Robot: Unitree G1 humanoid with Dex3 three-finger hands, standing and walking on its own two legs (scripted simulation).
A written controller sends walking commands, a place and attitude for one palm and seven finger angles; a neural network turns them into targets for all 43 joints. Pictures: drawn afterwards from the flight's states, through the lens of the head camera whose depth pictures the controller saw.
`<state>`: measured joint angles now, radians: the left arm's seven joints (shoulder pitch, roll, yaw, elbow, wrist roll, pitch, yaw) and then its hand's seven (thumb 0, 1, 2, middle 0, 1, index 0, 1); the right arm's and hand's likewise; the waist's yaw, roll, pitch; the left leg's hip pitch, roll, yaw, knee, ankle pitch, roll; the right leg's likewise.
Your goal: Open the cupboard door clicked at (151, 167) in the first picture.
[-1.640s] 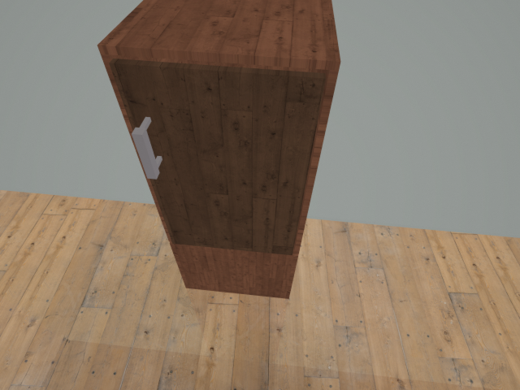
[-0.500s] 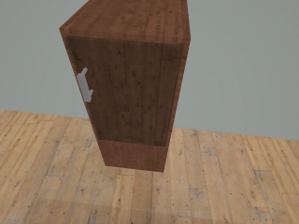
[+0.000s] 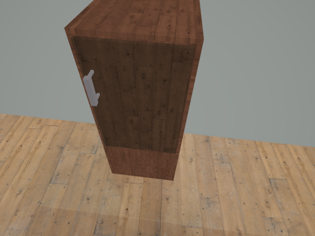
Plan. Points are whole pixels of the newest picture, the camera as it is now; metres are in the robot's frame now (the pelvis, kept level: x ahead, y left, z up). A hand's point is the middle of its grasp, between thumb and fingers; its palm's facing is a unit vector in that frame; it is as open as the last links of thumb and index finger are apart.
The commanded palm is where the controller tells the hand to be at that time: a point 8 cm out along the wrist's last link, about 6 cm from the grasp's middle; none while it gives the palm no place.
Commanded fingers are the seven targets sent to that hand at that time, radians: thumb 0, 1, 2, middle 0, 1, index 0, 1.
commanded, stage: shuffle to correct the standing spot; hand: left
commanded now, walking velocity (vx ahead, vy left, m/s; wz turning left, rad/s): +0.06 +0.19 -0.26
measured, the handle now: (92, 88) +0.58 +0.27 +0.03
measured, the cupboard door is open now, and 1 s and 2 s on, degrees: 0 0 0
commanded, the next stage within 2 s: come to a stop and stand still in 0.34 s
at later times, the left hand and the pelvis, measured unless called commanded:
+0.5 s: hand out of the picture +0.07 +0.25 -0.17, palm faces -0.01 -0.96 -0.27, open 7.4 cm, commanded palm none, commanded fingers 0.00 0.90 0.90 -0.20 -0.30 -0.20 -0.30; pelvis +0.01 +0.06 -0.01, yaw -3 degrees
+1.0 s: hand out of the picture +0.01 +0.22 -0.18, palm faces -0.03 -0.98 -0.18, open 7.3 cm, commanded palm none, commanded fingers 0.00 0.90 0.90 -0.20 -0.30 -0.20 -0.30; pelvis +0.01 +0.06 +0.00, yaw -3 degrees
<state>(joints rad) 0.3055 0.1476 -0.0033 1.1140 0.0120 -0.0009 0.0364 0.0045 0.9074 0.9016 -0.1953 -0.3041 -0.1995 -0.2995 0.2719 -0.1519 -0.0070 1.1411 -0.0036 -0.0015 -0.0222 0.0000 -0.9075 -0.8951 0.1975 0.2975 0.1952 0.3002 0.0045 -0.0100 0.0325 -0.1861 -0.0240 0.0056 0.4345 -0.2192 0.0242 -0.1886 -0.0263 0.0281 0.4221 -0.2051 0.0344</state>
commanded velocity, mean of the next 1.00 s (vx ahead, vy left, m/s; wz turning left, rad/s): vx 0.02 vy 0.06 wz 0.00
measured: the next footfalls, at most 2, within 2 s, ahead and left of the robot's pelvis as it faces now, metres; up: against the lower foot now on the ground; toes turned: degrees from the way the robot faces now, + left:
right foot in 0.58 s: +0.05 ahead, -0.04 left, +0.00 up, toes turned -2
